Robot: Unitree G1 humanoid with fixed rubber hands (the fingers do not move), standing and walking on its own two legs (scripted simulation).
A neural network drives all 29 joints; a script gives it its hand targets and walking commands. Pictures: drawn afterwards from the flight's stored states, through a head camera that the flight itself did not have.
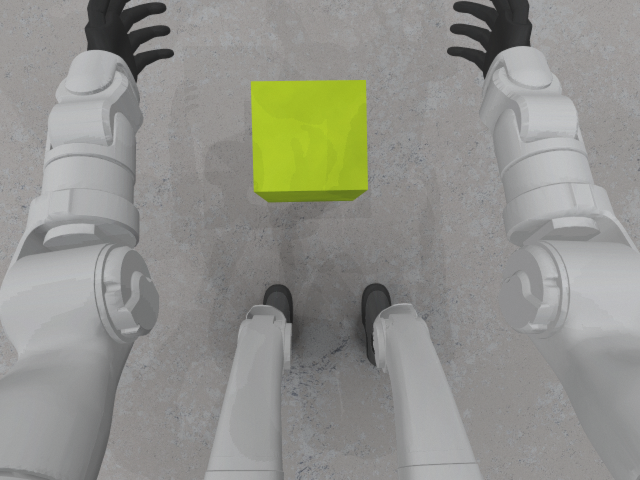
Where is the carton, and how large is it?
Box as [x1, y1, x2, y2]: [251, 80, 367, 201]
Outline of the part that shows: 365,80 251,81 254,191 267,201 352,200 367,189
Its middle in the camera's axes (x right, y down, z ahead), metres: -0.02 -0.20 +0.83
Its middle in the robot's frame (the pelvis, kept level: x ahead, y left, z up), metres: +0.54 +0.03 -0.53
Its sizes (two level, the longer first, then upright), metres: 0.210 0.200 0.250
